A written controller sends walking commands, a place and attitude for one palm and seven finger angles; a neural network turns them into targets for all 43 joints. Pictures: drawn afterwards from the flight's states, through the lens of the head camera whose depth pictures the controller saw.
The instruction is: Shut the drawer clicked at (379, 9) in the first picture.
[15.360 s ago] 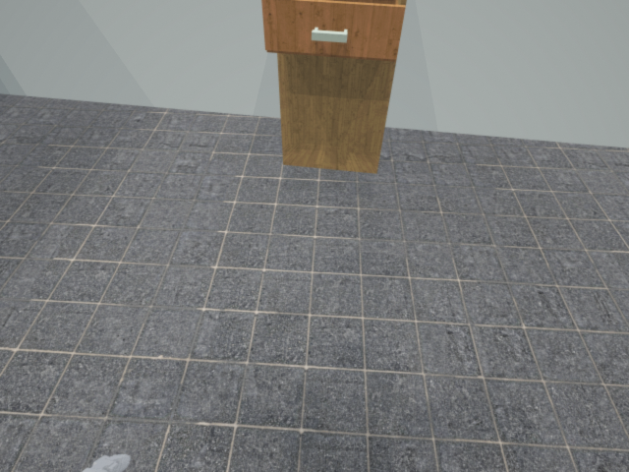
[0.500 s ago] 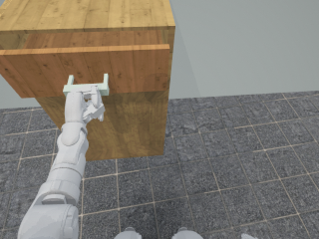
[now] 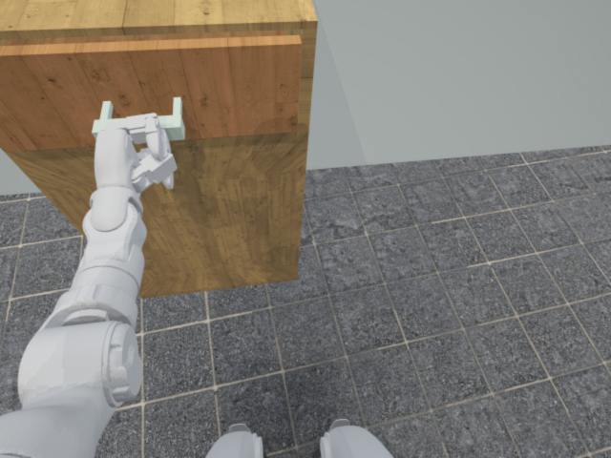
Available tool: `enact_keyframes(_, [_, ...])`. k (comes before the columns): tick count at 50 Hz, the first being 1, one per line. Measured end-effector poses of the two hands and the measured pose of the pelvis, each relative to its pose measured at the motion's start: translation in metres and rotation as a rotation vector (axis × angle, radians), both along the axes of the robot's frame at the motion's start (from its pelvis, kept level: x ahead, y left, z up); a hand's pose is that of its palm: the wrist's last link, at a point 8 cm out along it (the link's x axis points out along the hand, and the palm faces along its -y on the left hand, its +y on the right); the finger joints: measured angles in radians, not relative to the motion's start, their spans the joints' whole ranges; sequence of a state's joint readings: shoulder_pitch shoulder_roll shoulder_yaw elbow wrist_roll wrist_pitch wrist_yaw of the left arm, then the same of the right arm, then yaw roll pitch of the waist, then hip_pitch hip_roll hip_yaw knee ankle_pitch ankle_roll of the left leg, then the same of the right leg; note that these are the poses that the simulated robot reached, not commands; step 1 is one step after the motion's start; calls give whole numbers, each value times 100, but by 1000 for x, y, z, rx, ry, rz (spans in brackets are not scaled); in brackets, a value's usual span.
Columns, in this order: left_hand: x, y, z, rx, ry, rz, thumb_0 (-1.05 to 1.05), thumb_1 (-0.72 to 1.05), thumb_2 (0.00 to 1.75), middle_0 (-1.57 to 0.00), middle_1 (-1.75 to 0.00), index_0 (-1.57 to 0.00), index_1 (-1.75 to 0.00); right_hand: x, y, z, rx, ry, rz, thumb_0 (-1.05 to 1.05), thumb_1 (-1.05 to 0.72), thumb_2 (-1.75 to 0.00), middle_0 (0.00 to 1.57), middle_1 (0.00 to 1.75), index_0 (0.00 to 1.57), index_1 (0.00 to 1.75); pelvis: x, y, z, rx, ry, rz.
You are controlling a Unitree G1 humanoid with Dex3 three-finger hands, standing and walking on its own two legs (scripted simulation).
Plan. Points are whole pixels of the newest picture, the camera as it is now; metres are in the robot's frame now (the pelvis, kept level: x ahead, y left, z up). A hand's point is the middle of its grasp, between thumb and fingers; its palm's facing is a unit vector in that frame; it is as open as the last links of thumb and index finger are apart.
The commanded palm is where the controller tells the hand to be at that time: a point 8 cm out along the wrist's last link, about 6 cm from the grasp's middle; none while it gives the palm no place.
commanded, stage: push the drawer shut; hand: left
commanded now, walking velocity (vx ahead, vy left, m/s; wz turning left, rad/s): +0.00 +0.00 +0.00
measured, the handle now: (141, 118) +0.57 +0.19 +0.08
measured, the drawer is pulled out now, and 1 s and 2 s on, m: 0.02 0.00 0.00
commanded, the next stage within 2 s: pull the fist back off the drawer in 0.46 s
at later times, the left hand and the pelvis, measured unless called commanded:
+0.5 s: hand (165, 144) +0.52 +0.15 +0.08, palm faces +0.08 -1.00 -0.04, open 2.7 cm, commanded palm +0.53 +0.19 +0.08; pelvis -0.01 +0.01 -0.01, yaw +1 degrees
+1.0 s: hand (172, 145) +0.52 +0.14 +0.08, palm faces +0.08 -1.00 -0.04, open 2.8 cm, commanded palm +0.48 +0.19 +0.08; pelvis -0.02 +0.01 -0.01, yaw +0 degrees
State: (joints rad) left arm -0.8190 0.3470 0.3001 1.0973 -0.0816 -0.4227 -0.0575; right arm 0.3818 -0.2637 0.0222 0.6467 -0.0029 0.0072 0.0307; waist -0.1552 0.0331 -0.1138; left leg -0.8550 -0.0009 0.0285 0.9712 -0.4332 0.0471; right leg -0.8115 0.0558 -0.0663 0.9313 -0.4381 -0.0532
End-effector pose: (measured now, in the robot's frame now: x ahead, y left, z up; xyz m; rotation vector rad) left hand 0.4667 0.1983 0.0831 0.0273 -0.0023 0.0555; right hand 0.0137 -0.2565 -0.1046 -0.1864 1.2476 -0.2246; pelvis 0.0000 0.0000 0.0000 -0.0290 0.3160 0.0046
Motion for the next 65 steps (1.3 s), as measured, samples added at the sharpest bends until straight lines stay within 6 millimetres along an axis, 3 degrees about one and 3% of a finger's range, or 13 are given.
enact_keyframes(11, [26,-1,1,0,1,4,1,80,90,-140,-160,-140,-160,-26,7,0,3,85,-32,0,-91,-90,20,30,20,30,3,4,-3,-7,35,-5])
enact_keyframes(25, [29,8,-5,9,0,20,-8,64,95,-140,-160,-140,-160,-45,9,1,-31,141,-5,0,-91,-90,20,30,20,30,-9,8,-10,-30,63,28])
enact_keyframes(45, [27,-1,-3,29,10,19,-6,73,99,-140,-160,-140,-160,-69,14,2,-27,152,-2,0,-91,-90,20,30,20,30,-21,12,-12,-32,65,27])
enact_keyframes(55, [19,-4,-1,-3,-11,24,-1,83,93,-140,-160,-140,-160,-46,16,3,13,116,-34,0,-91,-90,20,30,20,30,-4,11,-3,-16,44,-6])
enact_keyframes(65, [-6,12,-5,0,-14,41,1,89,91,-140,-160,-140,-160,18,12,7,37,21,-14,0,-91,-90,20,30,20,30,20,8,7,-7,1,-11])
